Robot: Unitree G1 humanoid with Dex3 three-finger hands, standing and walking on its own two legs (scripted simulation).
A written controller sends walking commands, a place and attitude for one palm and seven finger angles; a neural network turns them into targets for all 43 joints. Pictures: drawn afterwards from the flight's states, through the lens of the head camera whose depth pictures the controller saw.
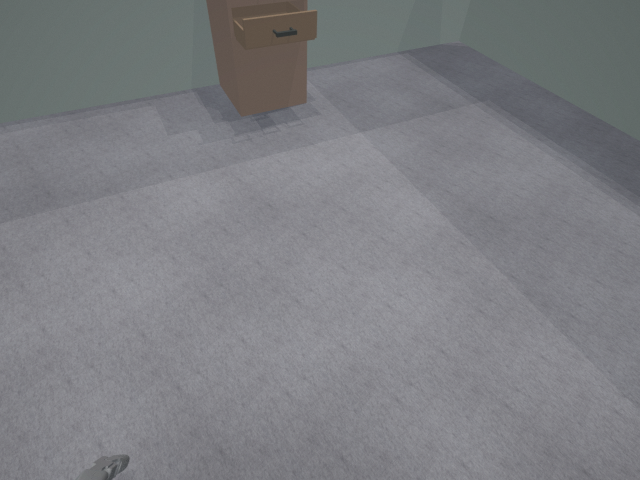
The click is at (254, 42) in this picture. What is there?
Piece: drawer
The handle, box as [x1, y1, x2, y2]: [273, 27, 296, 36]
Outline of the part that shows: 296,34 296,30 291,27 289,30 277,32 273,30 276,36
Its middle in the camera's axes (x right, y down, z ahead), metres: -0.18 -1.03 +1.92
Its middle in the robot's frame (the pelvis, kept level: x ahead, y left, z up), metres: +2.09 +0.26 -0.24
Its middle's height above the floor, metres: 0.52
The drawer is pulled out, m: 0.17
